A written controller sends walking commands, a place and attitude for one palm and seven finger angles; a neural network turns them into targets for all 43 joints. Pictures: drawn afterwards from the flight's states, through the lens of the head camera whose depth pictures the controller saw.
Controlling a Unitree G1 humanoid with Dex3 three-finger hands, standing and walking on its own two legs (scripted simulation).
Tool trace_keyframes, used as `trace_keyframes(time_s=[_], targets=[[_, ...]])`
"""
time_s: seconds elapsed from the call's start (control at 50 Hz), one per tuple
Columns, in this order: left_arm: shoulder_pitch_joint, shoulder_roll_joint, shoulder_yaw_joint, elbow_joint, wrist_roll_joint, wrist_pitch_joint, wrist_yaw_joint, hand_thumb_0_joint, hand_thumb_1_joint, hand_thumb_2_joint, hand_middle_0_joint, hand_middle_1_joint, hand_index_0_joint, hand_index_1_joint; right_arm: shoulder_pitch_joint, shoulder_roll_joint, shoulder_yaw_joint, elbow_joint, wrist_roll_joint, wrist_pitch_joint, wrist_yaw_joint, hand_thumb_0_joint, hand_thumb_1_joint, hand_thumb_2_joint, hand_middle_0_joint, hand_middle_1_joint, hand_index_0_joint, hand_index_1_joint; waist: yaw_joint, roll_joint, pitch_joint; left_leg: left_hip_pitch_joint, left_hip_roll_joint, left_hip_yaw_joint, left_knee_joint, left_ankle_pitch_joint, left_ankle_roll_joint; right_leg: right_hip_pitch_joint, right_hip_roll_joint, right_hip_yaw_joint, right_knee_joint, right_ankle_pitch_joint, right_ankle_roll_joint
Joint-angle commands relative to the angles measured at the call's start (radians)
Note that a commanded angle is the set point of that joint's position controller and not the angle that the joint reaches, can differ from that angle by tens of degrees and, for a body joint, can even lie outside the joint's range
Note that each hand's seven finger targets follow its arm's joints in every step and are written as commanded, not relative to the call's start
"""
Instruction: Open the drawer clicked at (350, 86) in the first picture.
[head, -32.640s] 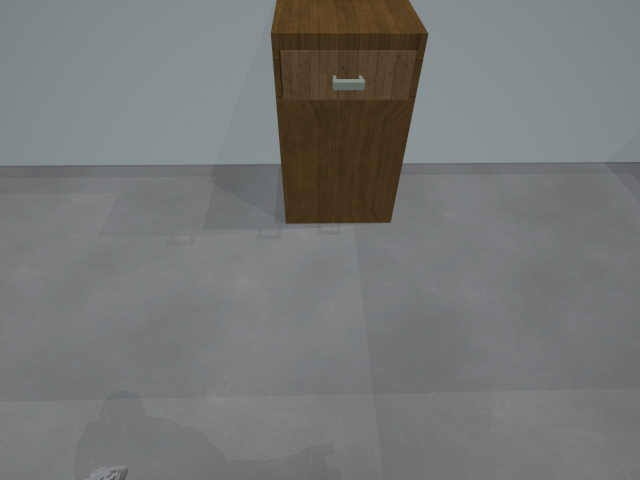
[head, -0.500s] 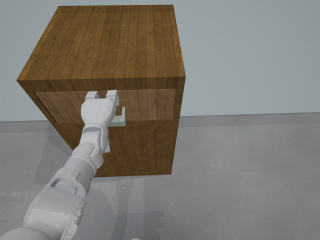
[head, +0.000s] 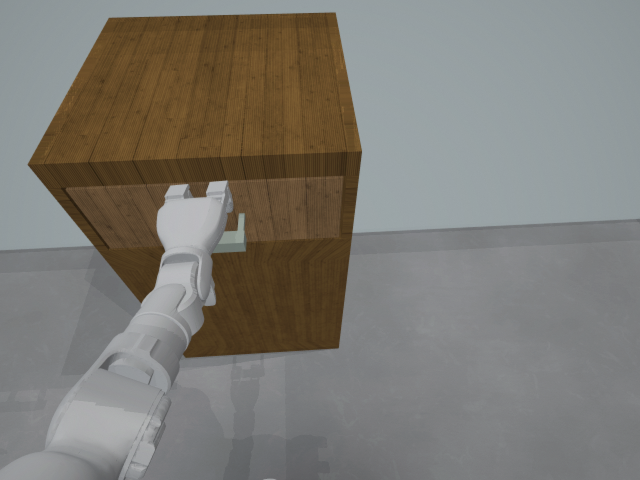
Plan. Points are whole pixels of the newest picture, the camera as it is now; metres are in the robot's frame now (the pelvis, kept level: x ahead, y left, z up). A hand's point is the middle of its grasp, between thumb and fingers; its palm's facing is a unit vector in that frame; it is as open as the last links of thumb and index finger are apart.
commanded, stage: re-aim the fingers above the handle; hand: left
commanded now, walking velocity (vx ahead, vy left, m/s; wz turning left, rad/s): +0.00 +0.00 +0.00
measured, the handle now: (215, 231) +0.51 +0.17 -0.05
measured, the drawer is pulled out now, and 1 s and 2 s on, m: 0.00 0.00 0.00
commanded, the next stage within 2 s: lower the fingers behind the handle in 1.40 s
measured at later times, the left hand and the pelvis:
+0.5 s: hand (205, 232) +0.46 +0.16 +0.01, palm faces -0.02 -0.01 -1.00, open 13.8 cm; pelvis +0.00 +0.00 +0.00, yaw +0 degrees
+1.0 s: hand (201, 236) +0.46 +0.17 +0.01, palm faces -0.06 -0.05 -1.00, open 13.8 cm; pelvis +0.01 +0.00 +0.00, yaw +0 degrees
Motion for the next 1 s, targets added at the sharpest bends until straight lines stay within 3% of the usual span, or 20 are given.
trace_keyframes(time_s=[0.0,0.06,0.14,0.18,0.24,0.26,0.3,0.34,0.38,0.46,0.54,0.6,0.66,0.74,0.82,0.84,0.88,0.98], targets=[[-0.509,0.105,0.003,-0.211,0.016,-0.014,0.046,0.000,-0.500,0.300,-0.300,-1.200,-0.300,-1.200,0.056,-0.131,-0.043,-0.078,-0.003,-0.040,-0.004,0.000,-0.900,-0.900,0.200,0.300,0.200,0.300,-0.041,-0.017,-0.341,0.323,0.013,-0.015,-0.041,0.321,0.001,0.049,-0.019,0.014,-0.098,0.336,0.015],[-0.519,0.111,0.013,-0.207,0.014,-0.014,0.048,0.000,-0.500,0.300,-0.300,-1.200,-0.300,-1.200,0.062,-0.132,-0.042,-0.076,-0.005,-0.040,-0.002,0.000,-0.900,-0.900,0.200,0.300,0.200,0.300,-0.039,-0.012,-0.375,0.344,0.017,-0.021,-0.033,0.352,-0.002,0.043,-0.017,0.006,-0.083,0.345,0.013],[-0.479,0.129,0.043,-0.140,0.020,0.017,0.063,0.000,-0.500,0.300,-0.300,-1.200,-0.300,-1.200,0.056,-0.137,-0.039,-0.077,-0.008,-0.034,0.001,0.000,-0.900,-0.900,0.200,0.300,0.200,0.300,-0.026,-0.035,-0.339,0.297,0.015,-0.019,-0.037,0.337,-0.005,0.049,-0.015,0.002,-0.082,0.334,0.009],[-0.487,0.109,0.024,-0.126,0.026,0.035,0.068,0.000,-0.500,0.300,-0.300,-1.200,-0.300,-1.200,0.058,-0.135,-0.037,-0.082,-0.006,-0.031,0.003,0.000,-0.900,-0.900,0.200,0.300,0.200,0.300,-0.028,-0.026,-0.331,0.293,0.015,-0.016,-0.039,0.325,-0.006,0.038,-0.014,0.000,-0.080,0.321,0.009],[-0.498,0.110,0.030,-0.140,0.014,0.046,0.063,0.000,-0.500,0.300,-0.300,-1.200,-0.300,-1.200,0.055,-0.136,-0.038,-0.088,-0.009,-0.031,0.003,0.000,-0.900,-0.900,0.200,0.300,0.200,0.300,-0.025,-0.039,-0.369,0.304,0.015,-0.014,-0.039,0.346,-0.003,0.071,-0.014,0.002,-0.081,0.351,0.010],[-0.480,0.139,0.051,-0.123,0.015,0.050,0.061,0.000,-0.500,0.300,-0.300,-1.200,-0.300,-1.200,0.056,-0.136,-0.035,-0.089,-0.006,-0.028,0.001,0.000,-0.900,-0.900,0.200,0.300,0.200,0.300,-0.021,-0.061,-0.367,0.287,0.014,-0.009,-0.041,0.328,0.000,0.087,-0.017,0.009,-0.085,0.351,0.015],[-0.485,0.142,0.045,-0.119,0.015,0.053,0.057,0.000,-0.500,0.300,-0.300,-1.200,-0.300,-1.200,0.055,-0.135,-0.030,-0.092,-0.005,-0.028,-0.005,0.000,-0.900,-0.900,0.200,0.300,0.200,0.300,-0.026,-0.077,-0.349,0.254,0.009,-0.004,-0.046,0.300,0.002,0.104,-0.020,0.014,-0.092,0.354,0.019],[-0.569,0.252,0.107,-0.118,0.030,0.047,0.059,0.000,-0.500,0.300,-0.300,-1.200,-0.300,-1.200,0.060,-0.145,-0.025,-0.081,-0.007,-0.030,-0.020,0.000,-0.900,-0.900,0.200,0.300,0.200,0.300,-0.039,-0.080,-0.335,0.226,0.010,-0.008,-0.040,0.291,0.007,0.102,-0.025,0.024,-0.092,0.355,0.021],[-0.552,0.217,0.074,-0.111,0.037,0.042,0.053,0.000,-0.500,0.300,-0.300,-1.200,-0.300,-1.200,0.073,-0.139,-0.026,-0.084,-0.005,-0.036,-0.022,0.000,-0.900,-0.900,0.200,0.300,0.200,0.300,-0.040,-0.043,-0.344,0.242,0.009,-0.004,-0.040,0.294,0.004,0.088,-0.024,0.020,-0.090,0.348,0.020],[-0.503,0.110,0.009,-0.122,0.003,0.015,0.016,0.000,-0.500,0.300,-0.300,-1.200,-0.300,-1.200,0.090,-0.133,-0.036,-0.086,-0.006,-0.049,-0.009,0.000,-0.900,-0.900,0.200,0.300,0.200,0.300,-0.046,-0.029,-0.383,0.310,0.013,-0.006,-0.026,0.357,0.003,0.080,-0.018,0.014,-0.089,0.389,0.020],[-0.505,0.125,0.018,-0.140,0.000,-0.013,-0.004,0.000,-0.500,0.300,-0.300,-1.200,-0.300,-1.200,0.097,-0.139,-0.040,-0.075,-0.006,-0.047,-0.005,0.000,-0.900,-0.900,0.200,0.300,0.200,0.300,-0.051,-0.046,-0.353,0.293,0.015,-0.013,-0.020,0.364,0.003,0.070,-0.020,0.016,-0.087,0.402,0.019],[-0.536,0.126,0.016,-0.178,0.016,-0.035,0.017,0.000,-0.500,0.300,-0.300,-1.200,-0.300,-1.200,0.099,-0.138,-0.042,-0.071,-0.007,-0.049,-0.004,0.000,-0.900,-0.900,0.200,0.300,0.200,0.300,-0.048,-0.015,-0.361,0.300,0.016,-0.018,-0.014,0.358,0.001,0.034,-0.018,0.013,-0.075,0.372,0.016],[-0.518,0.200,0.087,-0.176,0.028,-0.033,0.053,0.000,-0.500,0.300,-0.300,-1.200,-0.300,-1.200,0.100,-0.138,-0.042,-0.071,-0.012,-0.047,-0.003,0.000,-0.900,-0.900,0.200,0.300,0.200,0.300,-0.027,-0.012,-0.396,0.284,0.012,-0.014,-0.006,0.378,0.000,0.063,-0.017,0.014,-0.059,0.397,0.015],[-0.502,0.265,0.136,-0.146,0.039,0.016,0.080,0.000,-0.500,0.300,-0.300,-1.200,-0.300,-1.200,0.090,-0.143,-0.036,-0.077,-0.014,-0.036,-0.005,0.000,-0.900,-0.900,0.200,0.300,0.200,0.300,-0.013,-0.032,-0.408,0.240,0.006,-0.003,-0.008,0.390,-0.001,0.123,-0.018,0.019,-0.055,0.455,0.015],[-0.471,0.186,0.068,-0.139,0.014,0.050,0.042,0.000,-0.500,0.300,-0.300,-1.200,-0.300,-1.200,0.085,-0.143,-0.039,-0.085,-0.006,-0.028,-0.001,0.000,-0.900,-0.900,0.200,0.300,0.200,0.300,-0.032,-0.030,-0.391,0.288,0.008,0.006,-0.019,0.391,0.002,0.126,-0.017,0.017,-0.084,0.461,0.023],[-0.488,0.171,0.052,-0.151,0.003,0.043,0.022,0.000,-0.500,0.300,-0.300,-1.200,-0.300,-1.200,0.088,-0.144,-0.040,-0.086,-0.006,-0.028,-0.002,0.000,-0.900,-0.900,0.200,0.300,0.200,0.300,-0.038,-0.045,-0.404,0.290,0.008,0.002,-0.022,0.406,0.004,0.145,-0.019,0.019,-0.085,0.482,0.024],[-0.463,0.139,0.025,-0.153,-0.010,0.025,-0.011,0.000,-0.500,0.300,-0.300,-1.200,-0.300,-1.200,0.088,-0.145,-0.040,-0.087,-0.004,-0.030,-0.007,0.000,-0.900,-0.900,0.200,0.300,0.200,0.300,-0.050,-0.061,-0.367,0.301,0.009,0.001,-0.024,0.391,0.009,0.128,-0.020,0.022,-0.098,0.476,0.028],[-0.440,0.151,0.040,-0.213,0.005,-0.065,-0.026,0.000,-0.500,0.300,-0.300,-1.200,-0.300,-1.200,0.092,-0.140,-0.044,-0.082,-0.007,-0.038,-0.012,0.000,-0.900,-0.900,0.200,0.300,0.200,0.300,-0.036,-0.027,-0.350,0.324,0.013,-0.012,-0.014,0.416,0.005,0.077,-0.020,0.018,-0.084,0.447,0.019]])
